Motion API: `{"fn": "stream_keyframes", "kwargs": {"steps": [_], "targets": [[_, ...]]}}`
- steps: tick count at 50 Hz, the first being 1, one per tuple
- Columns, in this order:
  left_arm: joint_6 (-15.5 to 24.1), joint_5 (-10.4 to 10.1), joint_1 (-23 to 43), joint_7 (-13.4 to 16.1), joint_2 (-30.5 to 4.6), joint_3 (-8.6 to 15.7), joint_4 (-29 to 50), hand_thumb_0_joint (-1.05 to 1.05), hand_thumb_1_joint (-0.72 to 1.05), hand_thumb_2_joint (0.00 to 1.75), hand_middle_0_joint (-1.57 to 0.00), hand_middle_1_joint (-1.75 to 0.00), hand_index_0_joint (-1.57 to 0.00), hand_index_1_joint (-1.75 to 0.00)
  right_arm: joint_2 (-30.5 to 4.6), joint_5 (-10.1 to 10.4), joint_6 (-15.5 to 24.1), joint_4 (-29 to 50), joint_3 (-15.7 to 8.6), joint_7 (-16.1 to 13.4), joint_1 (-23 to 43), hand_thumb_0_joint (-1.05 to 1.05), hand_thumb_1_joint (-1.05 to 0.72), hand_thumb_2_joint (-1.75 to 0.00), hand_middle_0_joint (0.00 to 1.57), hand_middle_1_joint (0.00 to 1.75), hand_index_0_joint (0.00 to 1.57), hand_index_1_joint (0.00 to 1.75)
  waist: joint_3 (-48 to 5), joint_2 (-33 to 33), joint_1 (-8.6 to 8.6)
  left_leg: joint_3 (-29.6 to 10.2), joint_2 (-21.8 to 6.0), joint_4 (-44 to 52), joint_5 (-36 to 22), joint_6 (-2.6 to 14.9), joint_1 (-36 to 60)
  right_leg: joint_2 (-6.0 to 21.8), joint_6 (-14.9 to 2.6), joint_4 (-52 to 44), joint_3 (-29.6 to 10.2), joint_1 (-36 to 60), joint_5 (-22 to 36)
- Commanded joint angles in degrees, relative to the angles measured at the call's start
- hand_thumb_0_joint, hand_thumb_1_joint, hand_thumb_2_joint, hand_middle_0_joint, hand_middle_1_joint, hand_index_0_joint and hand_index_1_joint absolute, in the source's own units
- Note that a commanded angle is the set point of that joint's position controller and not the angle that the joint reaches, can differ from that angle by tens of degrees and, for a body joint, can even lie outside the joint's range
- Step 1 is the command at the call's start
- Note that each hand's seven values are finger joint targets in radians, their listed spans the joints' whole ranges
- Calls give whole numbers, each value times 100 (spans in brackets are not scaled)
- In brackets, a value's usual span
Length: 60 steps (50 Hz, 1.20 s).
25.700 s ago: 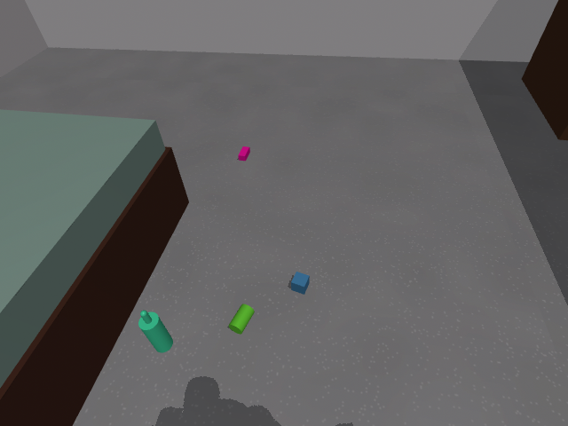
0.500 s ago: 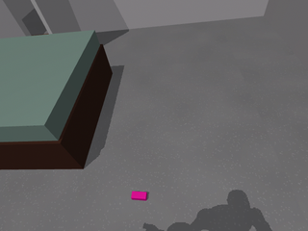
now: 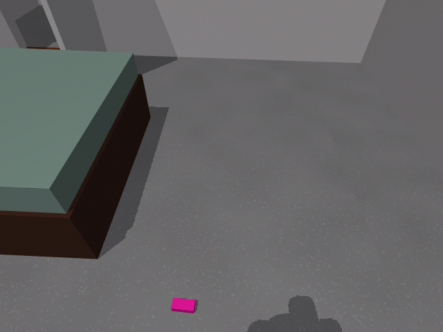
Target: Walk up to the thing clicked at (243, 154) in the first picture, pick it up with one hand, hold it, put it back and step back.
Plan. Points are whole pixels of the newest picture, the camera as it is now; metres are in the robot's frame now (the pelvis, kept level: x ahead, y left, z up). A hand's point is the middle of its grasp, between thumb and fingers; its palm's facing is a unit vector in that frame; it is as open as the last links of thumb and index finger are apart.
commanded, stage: walk up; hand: left
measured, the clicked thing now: (183, 305) +0.42 +0.17 -0.74
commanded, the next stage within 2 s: stand in 1.38 s
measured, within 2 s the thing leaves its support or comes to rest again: neither
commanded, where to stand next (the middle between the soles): +0.06 -0.02 m, yaw -1 degrees
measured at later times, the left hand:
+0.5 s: hand out of the picture +0.10 +0.25 -0.13, palm faces +0.00 -0.93 -0.37, open 7.4 cm
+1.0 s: hand out of the picture +0.13 +0.24 -0.14, palm faces -0.05 -0.94 -0.33, open 7.4 cm
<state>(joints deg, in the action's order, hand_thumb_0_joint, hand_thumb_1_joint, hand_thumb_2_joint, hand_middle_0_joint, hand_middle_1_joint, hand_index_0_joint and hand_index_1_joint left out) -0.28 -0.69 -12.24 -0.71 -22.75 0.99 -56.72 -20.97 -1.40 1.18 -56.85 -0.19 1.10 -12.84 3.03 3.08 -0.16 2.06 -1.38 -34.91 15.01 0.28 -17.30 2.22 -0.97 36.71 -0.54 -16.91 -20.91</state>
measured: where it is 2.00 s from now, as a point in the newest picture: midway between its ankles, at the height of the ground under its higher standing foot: outside the picture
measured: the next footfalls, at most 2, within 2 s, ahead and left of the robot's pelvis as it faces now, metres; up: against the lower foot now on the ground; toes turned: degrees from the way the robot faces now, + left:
none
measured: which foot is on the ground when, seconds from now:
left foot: down 0.00-1.00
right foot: down 0.00-1.00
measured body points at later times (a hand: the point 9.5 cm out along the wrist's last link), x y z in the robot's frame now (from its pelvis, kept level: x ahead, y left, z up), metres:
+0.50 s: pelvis +0.03 -0.01 +0.02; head +0.04 -0.02 +0.47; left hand +0.10 +0.30 -0.11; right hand +0.14 -0.31 -0.11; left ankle +0.04 +0.12 -0.73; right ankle +0.03 -0.15 -0.73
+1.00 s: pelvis +0.03 -0.01 +0.02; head +0.04 -0.01 +0.47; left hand +0.13 +0.29 -0.11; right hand +0.09 -0.31 -0.11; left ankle +0.04 +0.12 -0.73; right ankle +0.03 -0.15 -0.73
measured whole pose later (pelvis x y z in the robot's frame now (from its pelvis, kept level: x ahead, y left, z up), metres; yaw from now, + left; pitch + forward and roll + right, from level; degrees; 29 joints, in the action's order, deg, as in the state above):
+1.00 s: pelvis +0.03 -0.01 +0.02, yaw -1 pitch -3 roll +0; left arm 0.0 0.2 -4.2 -0.5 -19.6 0.3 -66.3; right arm -20.3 -0.6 0.7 -66.7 -0.1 0.5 -6.2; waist 3.0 0.1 -1.1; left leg 3.4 -1.9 -19.4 10.1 -0.7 -6.7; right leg 1.8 1.8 19.3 -1.0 -6.4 -10.5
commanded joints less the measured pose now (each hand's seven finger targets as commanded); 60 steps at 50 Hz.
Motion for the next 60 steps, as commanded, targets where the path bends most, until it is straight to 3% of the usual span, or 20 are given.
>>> {"fn": "stream_keyframes", "kwargs": {"steps": [1,2,3,4,6,8,9,13,20,24,39,60], "targets": [[198,59,-164,126,-1021,249,-81,0,90,90,-20,-30,-20,-30,-1390,108,147,348,-308,-99,576,0,-90,-90,20,30,20,30,-381,-1259,243,-1078,-968,1078,-668,434,6,83,-62,-1124,-64,815,900],[219,72,-11,123,-1132,223,-67,0,90,90,-20,-30,-20,-30,-1282,140,143,327,-282,-113,555,0,-90,-90,20,30,20,30,-574,-1014,148,-918,-794,1088,-485,326,147,209,-109,-1032,-291,805,1192],[207,62,225,101,-1139,208,-54,0,90,90,-20,-30,-20,-30,-1281,137,137,269,-283,-131,546,0,-90,-90,20,30,20,30,-550,-921,53,-874,-716,1243,-2,269,164,240,-107,-977,-339,713,1105],[187,48,351,80,-1117,183,-78,0,90,90,-20,-30,-20,-30,-1313,133,127,218,-290,-141,612,0,-90,-90,20,30,20,30,-374,-909,43,-937,-711,1490,639,246,35,239,-88,-988,-294,625,792],[180,35,401,51,-1042,125,-178,0,90,90,-20,-30,-20,-30,-1405,104,113,143,-296,-141,857,0,-90,-90,20,30,20,30,-208,-860,90,-1033,-781,1668,971,261,36,217,-51,-1118,-225,562,624],[204,32,345,52,-1011,99,-323,0,90,90,-20,-30,-20,-30,-1324,119,115,93,-258,-135,1018,0,-90,-90,20,30,20,30,-167,-683,130,-928,-733,1536,664,263,188,292,-102,-1346,-330,487,755],[229,50,470,47,-1044,93,-327,0,90,90,-20,-30,-20,-30,-1296,111,121,54,-250,-131,956,0,-90,-90,20,30,20,30,-205,-563,58,-851,-657,1505,441,238,255,349,-103,-1413,-404,521,1003],[281,35,670,67,-1062,81,-438,0,90,90,-20,-30,-20,-30,-1237,154,139,-153,-239,-127,932,0,-90,-90,20,30,20,30,-478,-226,-24,-589,-578,1253,-937,181,890,518,-83,-1581,-480,583,1921],[265,56,791,101,-993,91,-582,0,90,90,-20,-30,-20,-30,-1172,155,92,-347,-245,-118,1138,0,-90,-90,20,30,20,30,-712,11,20,-472,-633,1376,-1465,161,1363,558,-25,-1784,-396,762,2186],[235,58,911,109,-961,95,-635,0,90,90,-20,-30,-20,-30,-1156,138,66,-455,-242,-113,1228,0,-90,-90,20,30,20,30,-508,-93,27,-469,-629,1565,-1270,115,1268,536,-2,-1941,-383,773,1867],[179,111,1099,100,-940,142,-642,0,90,90,-20,-30,-20,-30,-1146,92,94,-620,-225,-131,1208,0,-90,-90,20,30,20,30,-417,-376,19,-414,-628,1931,-868,70,1034,482,17,-2045,-374,1076,1747],[142,99,1054,84,-874,124,-680,0,90,90,-20,-30,-20,-30,-1163,91,100,-621,-250,-136,1047,0,-90,-90,20,30,20,30,-377,-305,-11,-457,-630,1996,-819,90,1163,414,49,-1974,-384,929,1694]]}}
